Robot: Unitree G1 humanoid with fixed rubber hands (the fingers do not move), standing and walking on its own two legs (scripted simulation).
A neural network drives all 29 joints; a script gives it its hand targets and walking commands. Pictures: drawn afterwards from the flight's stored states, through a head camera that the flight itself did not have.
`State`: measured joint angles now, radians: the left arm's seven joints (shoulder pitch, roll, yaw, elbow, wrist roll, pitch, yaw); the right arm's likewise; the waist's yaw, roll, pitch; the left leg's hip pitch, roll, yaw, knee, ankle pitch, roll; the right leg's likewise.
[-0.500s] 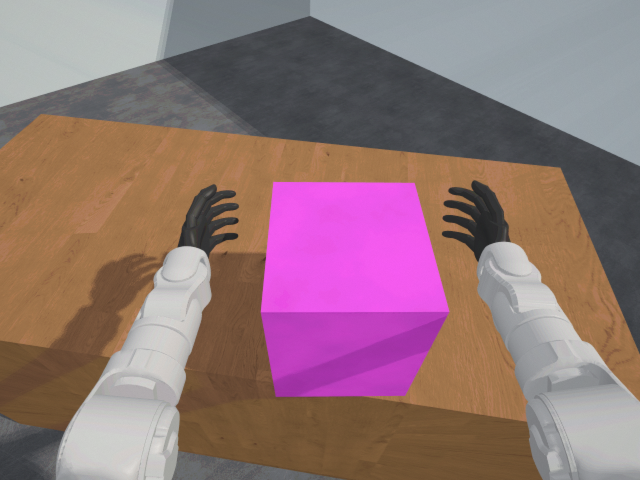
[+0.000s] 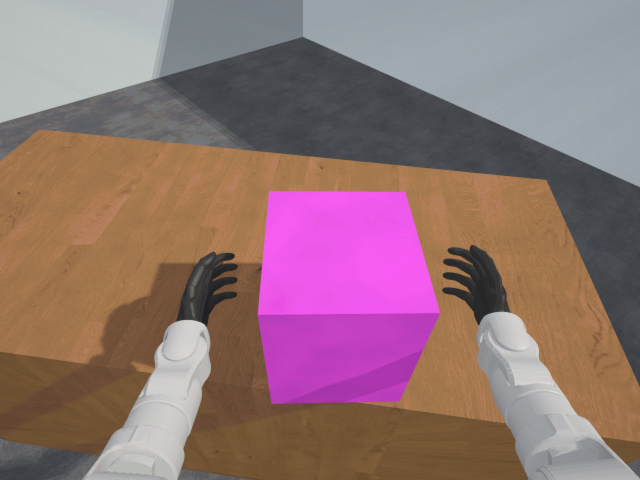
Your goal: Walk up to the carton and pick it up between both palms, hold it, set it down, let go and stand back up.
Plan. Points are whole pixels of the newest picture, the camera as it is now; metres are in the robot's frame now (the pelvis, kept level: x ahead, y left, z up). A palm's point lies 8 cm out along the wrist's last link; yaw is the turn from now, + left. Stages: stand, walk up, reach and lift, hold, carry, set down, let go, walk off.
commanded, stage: set down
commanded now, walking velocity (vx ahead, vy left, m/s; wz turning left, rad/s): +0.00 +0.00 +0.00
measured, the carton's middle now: (336, 300) +0.40 +0.01 -0.01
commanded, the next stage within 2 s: none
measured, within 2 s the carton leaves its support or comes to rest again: neither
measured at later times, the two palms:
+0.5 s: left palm (184, 381) +0.26 +0.20 -0.01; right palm (501, 385) +0.28 -0.19 +0.00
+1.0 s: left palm (176, 441) +0.21 +0.21 -0.06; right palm (499, 458) +0.21 -0.19 -0.05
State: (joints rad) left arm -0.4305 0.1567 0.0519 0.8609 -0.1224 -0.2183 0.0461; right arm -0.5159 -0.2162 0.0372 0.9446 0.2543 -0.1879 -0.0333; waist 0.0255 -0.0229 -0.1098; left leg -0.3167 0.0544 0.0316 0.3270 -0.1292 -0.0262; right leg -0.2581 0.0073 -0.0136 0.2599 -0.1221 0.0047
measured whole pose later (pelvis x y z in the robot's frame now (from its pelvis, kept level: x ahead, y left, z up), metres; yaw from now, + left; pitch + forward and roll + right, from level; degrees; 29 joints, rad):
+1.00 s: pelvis +0.01 +0.00 +0.00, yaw -2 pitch +2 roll +0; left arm 0.14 0.14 -0.02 0.60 -0.10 -0.29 0.06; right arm 0.12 -0.14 0.04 0.70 0.15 -0.39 0.02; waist 0.05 -0.04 -0.01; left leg -0.21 0.05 0.06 0.39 -0.21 -0.02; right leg -0.19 0.00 0.02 0.37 -0.22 0.01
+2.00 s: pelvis +0.02 +0.00 +0.00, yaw -2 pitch +0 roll +0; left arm 0.16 0.14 0.03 0.44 0.06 0.37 0.00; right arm 0.15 -0.12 0.02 0.67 0.07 -0.02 -0.04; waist 0.03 -0.03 0.03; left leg -0.14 0.06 0.07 0.35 -0.21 -0.03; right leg -0.12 0.01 0.02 0.33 -0.21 0.01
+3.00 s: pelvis -0.01 +0.00 +0.00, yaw -2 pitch -3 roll +0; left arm 0.09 0.18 0.01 0.43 0.05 0.50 0.01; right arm 0.05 -0.11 -0.09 0.71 -0.01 0.09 0.02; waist 0.00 -0.05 0.07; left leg -0.16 0.05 0.06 0.38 -0.18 -0.02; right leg -0.14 0.00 0.02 0.39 -0.20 0.01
